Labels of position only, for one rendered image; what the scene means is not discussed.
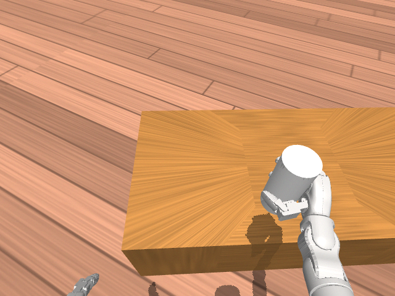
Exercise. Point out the left robot hand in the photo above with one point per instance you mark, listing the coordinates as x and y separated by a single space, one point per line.
83 286

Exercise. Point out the can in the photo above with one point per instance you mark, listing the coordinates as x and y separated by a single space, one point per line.
294 172

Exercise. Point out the right robot arm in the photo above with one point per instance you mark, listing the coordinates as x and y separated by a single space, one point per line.
319 245

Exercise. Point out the right robot hand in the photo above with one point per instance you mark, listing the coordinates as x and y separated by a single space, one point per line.
315 200

